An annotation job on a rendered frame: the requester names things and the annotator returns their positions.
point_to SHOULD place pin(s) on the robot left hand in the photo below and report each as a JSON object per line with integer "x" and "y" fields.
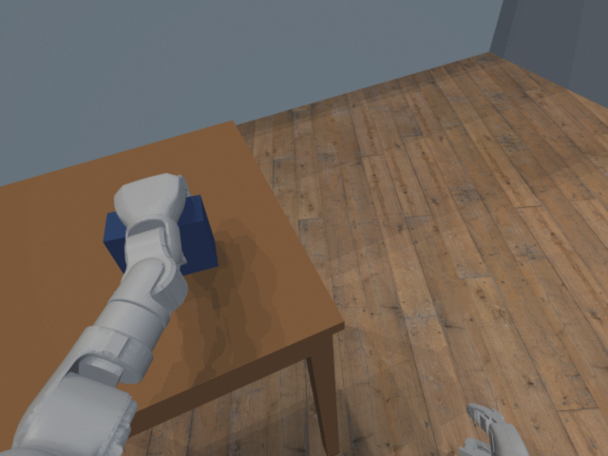
{"x": 164, "y": 194}

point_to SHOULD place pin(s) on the robot left upper arm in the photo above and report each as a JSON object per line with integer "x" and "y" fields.
{"x": 82, "y": 417}

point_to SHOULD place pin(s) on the sponge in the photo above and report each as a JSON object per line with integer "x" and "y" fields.
{"x": 196, "y": 237}

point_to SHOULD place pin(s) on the robot left forearm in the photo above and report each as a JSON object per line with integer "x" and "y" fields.
{"x": 118, "y": 347}

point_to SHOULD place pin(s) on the table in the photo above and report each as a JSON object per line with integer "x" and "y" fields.
{"x": 261, "y": 310}

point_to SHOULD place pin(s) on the robot right hand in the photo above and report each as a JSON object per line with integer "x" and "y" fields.
{"x": 504, "y": 439}

